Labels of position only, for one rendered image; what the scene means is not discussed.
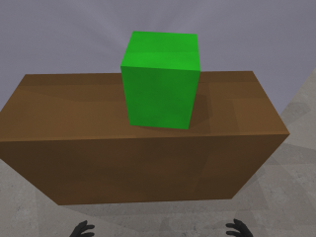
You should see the carton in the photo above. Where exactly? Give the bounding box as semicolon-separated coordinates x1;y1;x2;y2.
120;31;200;129

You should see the robot left hand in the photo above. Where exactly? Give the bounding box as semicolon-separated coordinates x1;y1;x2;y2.
69;220;95;237

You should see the pedestal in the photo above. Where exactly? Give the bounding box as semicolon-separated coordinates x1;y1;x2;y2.
0;70;290;205

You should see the robot right hand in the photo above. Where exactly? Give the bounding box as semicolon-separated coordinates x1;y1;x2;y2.
225;218;254;237

